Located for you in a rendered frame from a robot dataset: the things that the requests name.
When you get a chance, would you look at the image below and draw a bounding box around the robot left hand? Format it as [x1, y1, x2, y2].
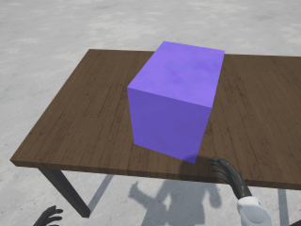
[33, 205, 63, 226]

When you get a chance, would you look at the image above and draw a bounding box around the carton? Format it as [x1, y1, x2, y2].
[127, 40, 225, 164]

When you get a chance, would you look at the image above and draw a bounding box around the robot right forearm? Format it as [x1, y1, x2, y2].
[236, 196, 272, 226]

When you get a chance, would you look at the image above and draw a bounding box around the robot right hand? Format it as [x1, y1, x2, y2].
[209, 157, 252, 200]

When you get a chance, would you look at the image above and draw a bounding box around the table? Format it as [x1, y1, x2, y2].
[9, 49, 301, 226]

